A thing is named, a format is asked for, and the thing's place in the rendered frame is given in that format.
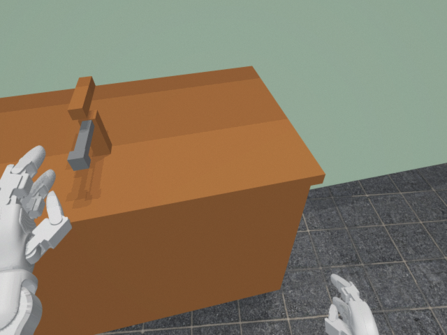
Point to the left robot hand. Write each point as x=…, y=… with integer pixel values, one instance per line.
x=21, y=201

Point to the left robot forearm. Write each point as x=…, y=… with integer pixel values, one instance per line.
x=20, y=308

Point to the right robot hand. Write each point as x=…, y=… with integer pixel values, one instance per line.
x=357, y=316

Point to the counter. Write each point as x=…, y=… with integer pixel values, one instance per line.
x=193, y=197

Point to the tap lever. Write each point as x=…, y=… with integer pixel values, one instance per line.
x=79, y=158

